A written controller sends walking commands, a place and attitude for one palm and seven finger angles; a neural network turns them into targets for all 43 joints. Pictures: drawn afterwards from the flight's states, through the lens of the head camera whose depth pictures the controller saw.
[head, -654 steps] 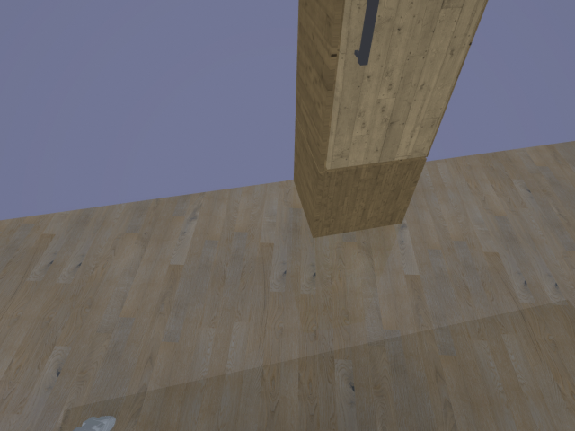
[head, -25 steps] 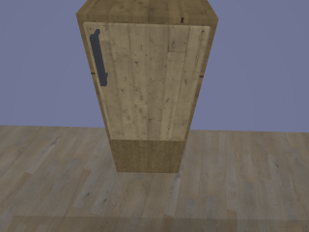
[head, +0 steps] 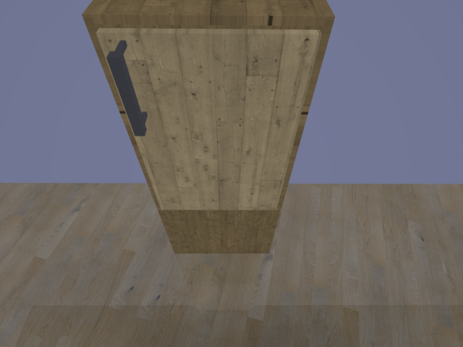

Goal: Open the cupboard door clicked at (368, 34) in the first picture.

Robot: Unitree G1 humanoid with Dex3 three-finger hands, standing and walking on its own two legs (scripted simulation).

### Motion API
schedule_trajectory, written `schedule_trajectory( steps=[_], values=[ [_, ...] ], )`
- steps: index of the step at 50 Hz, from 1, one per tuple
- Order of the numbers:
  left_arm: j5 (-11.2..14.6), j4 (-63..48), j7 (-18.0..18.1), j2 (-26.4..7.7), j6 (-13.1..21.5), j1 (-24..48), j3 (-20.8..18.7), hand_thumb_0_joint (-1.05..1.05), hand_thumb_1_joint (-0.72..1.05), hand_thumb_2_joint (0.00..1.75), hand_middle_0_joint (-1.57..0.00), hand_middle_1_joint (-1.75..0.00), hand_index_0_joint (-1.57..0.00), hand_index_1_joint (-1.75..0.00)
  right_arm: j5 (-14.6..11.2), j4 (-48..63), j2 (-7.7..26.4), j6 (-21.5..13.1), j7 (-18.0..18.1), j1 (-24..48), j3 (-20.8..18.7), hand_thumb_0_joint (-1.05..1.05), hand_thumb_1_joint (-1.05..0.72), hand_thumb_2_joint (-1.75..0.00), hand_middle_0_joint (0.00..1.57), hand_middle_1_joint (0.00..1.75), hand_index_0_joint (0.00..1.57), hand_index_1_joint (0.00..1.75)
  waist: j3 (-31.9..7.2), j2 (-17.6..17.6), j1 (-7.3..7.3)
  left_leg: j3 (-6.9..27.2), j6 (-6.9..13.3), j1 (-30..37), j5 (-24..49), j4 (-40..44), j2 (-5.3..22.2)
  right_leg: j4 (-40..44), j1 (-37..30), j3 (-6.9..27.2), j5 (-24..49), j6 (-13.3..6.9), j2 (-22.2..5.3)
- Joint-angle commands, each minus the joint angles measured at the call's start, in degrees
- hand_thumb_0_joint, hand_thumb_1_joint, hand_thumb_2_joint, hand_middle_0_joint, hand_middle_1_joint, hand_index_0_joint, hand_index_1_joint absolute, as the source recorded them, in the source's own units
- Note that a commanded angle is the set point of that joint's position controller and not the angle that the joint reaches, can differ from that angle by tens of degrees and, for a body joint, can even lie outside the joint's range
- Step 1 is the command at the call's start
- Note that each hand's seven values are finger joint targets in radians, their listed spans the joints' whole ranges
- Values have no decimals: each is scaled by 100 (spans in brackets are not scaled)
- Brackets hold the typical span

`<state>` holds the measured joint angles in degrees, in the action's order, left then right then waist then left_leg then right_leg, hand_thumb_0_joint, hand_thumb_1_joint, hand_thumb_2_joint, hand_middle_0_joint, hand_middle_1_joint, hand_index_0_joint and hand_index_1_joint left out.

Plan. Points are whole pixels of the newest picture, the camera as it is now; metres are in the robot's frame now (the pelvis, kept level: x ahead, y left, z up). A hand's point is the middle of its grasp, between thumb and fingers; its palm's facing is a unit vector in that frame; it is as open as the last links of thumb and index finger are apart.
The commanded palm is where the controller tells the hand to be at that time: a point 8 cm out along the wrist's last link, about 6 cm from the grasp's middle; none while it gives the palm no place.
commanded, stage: come to a stop and stand still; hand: left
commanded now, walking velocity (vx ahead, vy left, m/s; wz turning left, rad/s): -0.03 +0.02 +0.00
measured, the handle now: (131, 91) +0.53 +0.23 +0.14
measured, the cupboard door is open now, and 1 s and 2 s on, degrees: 0 0 0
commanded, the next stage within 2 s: look again from close up in 0.78 s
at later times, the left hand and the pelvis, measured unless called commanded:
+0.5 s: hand out of the picture -0.05 +0.21 -0.17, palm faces +0.02 -0.97 -0.23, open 7.4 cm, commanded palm none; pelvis -0.09 +0.02 -0.01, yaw +1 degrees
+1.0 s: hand out of the picture -0.14 +0.18 -0.18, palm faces +0.06 -0.99 -0.16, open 7.4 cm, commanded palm none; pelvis -0.12 +0.02 -0.01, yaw +2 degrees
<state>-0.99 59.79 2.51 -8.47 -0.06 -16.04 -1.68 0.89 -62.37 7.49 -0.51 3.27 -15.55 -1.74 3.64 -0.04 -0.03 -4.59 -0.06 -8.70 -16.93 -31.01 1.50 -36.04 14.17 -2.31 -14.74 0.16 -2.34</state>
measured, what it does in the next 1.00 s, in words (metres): shifts its weight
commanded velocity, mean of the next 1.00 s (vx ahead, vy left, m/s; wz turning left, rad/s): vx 0.00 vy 0.00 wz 0.00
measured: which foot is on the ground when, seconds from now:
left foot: down 0.00-1.00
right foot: down 0.00-1.00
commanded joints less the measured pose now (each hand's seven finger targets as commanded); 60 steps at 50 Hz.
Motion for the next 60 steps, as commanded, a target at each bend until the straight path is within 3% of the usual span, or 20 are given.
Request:
schedule_trajectory(
  steps=[1, 4, 5, 6, 7, 8, 9, 10, 11, 12, 13, 15, 16, 17, 20, 24, 30, 42, 58, 60],
  values=[
    [-15, -302, 42, -578, 66, -451, -150, 0, 90, 90, -20, -30, -20, -30, -11, 258, 573, -35, -17, -460, -178, 0, -90, -90, 20, 30, 20, 30, -502, 134, -2, 155, 172, 141, 3396, -7, 453, 221, -343, 407, 3578, -161, -503],
    [-16, -363, 30, -658, 63, -447, -136, 0, 90, 90, -20, -30, -20, -30, -22, 345, 525, -19, -55, -375, -146, 0, -90, -90, 20, 30, 20, 30, -549, 376, -13, 136, 101, -98, 2242, 44, 353, 470, -459, 575, 3566, -283, -708],
    [-6, -180, 231, -1046, 154, -762, -164, 0, 90, 90, -20, -30, -20, -30, -112, 810, 896, -96, -116, 222, -209, 0, -90, -90, 20, 30, 20, 30, -444, 1053, -137, -149, -113, -536, 1742, -875, 384, 696, -602, 719, 5956, -87, -846],
    [-97, -352, 221, -1320, 234, -675, -236, 0, 90, 90, -20, -30, -20, -30, -107, 1134, 769, -97, -188, 147, -158, 0, -90, -90, 20, 30, 20, 30, -592, 1010, -83, -132, -110, -1429, 192, -897, -51, 452, -1629, 886, 7406, -387, -1229],
    [-94, -494, 195, -1260, 232, -664, -191, 0, 90, 90, -20, -30, -20, -30, -99, 1110, 465, -120, -211, -94, -125, 0, -90, -90, 20, 30, 20, 30, -1307, 1306, 3, 107, 28, -1409, -534, -256, -46, -118, -1986, 999, 7553, -602, -1388],
    [-45, -604, 174, -1136, 207, -414, -119, 0, 90, 90, -20, -30, -20, -30, -79, 1071, 575, -111, -190, -162, -127, 0, -90, -90, 20, 30, 20, 30, -1543, 1083, 86, -9, 62, -958, 143, 270, -209, -464, -1955, 625, 7202, -492, -1121],
    [16, -700, 159, -1153, 183, -301, -111, 0, 90, 90, -20, -30, -20, -30, -61, 983, 745, -119, -188, -296, -170, 0, -90, -90, 20, 30, 20, 30, -1626, 445, 146, 86, 159, -261, 1705, 401, 0, -585, -1453, 467, 6026, -324, -855],
    [48, -771, 133, -1078, 146, -194, -100, 0, 90, 90, -20, -30, -20, -30, -32, 963, 955, -89, -168, -279, -198, 0, -90, -90, 20, 30, 20, 30, -1523, -147, 115, 332, 264, 285, 3205, 23, 409, -403, -770, 289, 4163, -213, -575],
    [18, -803, 114, -985, 69, -12, -60, 0, 90, 90, -20, -30, -20, -30, -22, 1007, 1036, -66, -150, -176, -196, 0, -90, -90, 20, 30, 20, 30, -1062, -815, 81, 556, 353, 322, 3949, 86, 724, -130, -200, 106, 1889, -151, -333],
    [4, -821, 91, -885, -3, 119, -31, 0, 90, 90, -20, -30, -20, -30, 2, 1077, 1071, -46, -144, 35, -168, 0, -90, -90, 20, 30, 20, 30, -516, -984, 39, 818, 474, 32, 3918, 358, 899, 53, 67, 34, 163, -104, -107],
    [3, -789, 62, -819, -48, 91, -11, 0, 90, 90, -20, -30, -20, -30, 14, 1150, 1133, -28, -140, 249, -147, 0, -90, -90, 20, 30, 20, 30, -56, -799, -57, 916, 557, -455, 3061, 557, 927, 273, 82, 57, -362, -98, -41],
    [-27, -733, 0, -848, -52, -50, 28, 0, 90, 90, -20, -30, -20, -30, 16, 1267, 1071, -26, -178, 454, -103, 0, -90, -90, 20, 30, 20, 30, 283, -441, -122, 876, 415, -987, 1017, 796, 621, 805, 39, 306, 7, -176, -147],
    [-45, -726, -21, -900, -20, -25, 41, 0, 90, 90, -20, -30, -20, -30, 14, 1263, 1008, -30, -196, 380, -94, 0, -90, -90, 20, 30, 20, 30, 248, -215, -51, 840, 347, -938, 654, 832, 490, 914, 57, 424, 233, -193, -212],
    [-34, -743, -45, -944, -25, 45, 45, 0, 90, 90, -20, -30, -20, -30, 13, 1261, 1068, -18, -212, 307, -92, 0, -90, -90, 20, 30, 20, 30, 114, -94, 15, 795, 305, -892, -59, 917, 464, 1011, 100, 459, -120, -169, -222],
    [-51, -799, -89, -950, -81, -1, 39, 0, 90, 90, -20, -30, -20, -30, 53, 1243, 1179, 21, -260, 238, -132, 0, -90, -90, 20, 30, 20, 30, 378, -258, 21, 974, 304, -1396, -1672, 1393, 459, 1070, 287, 345, -865, -113, -111],
    [-68, -745, -101, -854, -59, -350, 34, 0, 90, 90, -20, -30, -20, -30, 59, 1227, 1161, 40, -274, 159, -124, 0, -90, -90, 20, 30, 20, 30, 209, -157, -43, 1019, 336, -1594, -1866, 1429, 452, 1050, 142, 347, -913, -89, -60],
    [-34, -644, -94, -818, 32, -455, 28, 0, 90, 90, -20, -30, -20, -30, 46, 958, 972, 30, -263, -282, -82, 0, -90, -90, 20, 30, 20, 30, 80, 235, 85, 897, 291, -1131, -1238, 1064, 274, 1471, 641, 832, -1416, -193, -221],
    [-24, -142, -85, -557, 83, -790, 70, 0, 90, 90, -20, -30, -20, -30, 6, 431, 840, -55, -213, -493, -25, 0, -90, -90, 20, 30, 20, 30, 190, -99, -20, 1133, 287, -1423, -1412, 1413, 419, 1303, 327, 792, -972, -197, -133],
    [-41, -98, -64, -476, 108, -703, 56, 0, 90, 90, -20, -30, -20, -30, 19, 299, 723, -44, -214, -531, -47, 0, -90, -90, 20, 30, 20, 30, 344, -47, 18, 1099, 235, -1369, -1382, 1351, 391, 1413, 589, 918, -1088, -196, -134],
    [-41, -97, -70, -484, 114, -729, 42, 0, 90, 90, -20, -30, -20, -30, 21, 323, 719, -41, -216, -493, -56, 0, -90, -90, 20, 30, 20, 30, 273, 89, 10, 1073, 233, -1320, -1299, 1263, 353, 1439, 576, 967, -1119, -200, -143]
  ],
)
